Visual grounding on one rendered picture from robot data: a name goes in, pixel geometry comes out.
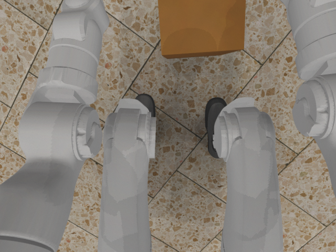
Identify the left robot forearm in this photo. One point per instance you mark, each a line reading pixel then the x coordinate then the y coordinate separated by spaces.
pixel 74 52

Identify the robot right foot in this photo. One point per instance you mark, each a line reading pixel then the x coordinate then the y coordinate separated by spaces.
pixel 213 109

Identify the robot left foot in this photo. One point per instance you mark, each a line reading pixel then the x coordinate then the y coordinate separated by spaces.
pixel 147 101

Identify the carton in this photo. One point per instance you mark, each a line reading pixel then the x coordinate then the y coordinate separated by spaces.
pixel 197 28

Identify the robot right upper arm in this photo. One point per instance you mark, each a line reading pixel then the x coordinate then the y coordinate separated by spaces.
pixel 314 114

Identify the robot foot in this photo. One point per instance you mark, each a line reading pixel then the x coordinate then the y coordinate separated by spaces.
pixel 147 101
pixel 213 109

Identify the robot left upper arm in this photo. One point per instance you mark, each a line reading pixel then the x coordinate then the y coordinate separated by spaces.
pixel 35 203

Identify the right robot forearm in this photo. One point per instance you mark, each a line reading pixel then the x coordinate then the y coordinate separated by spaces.
pixel 313 25

